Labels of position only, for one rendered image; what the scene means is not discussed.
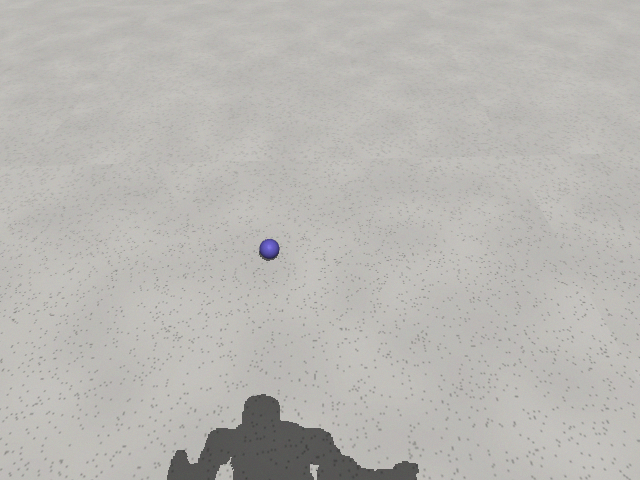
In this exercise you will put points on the ball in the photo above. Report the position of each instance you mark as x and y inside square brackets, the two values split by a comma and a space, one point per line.
[269, 248]

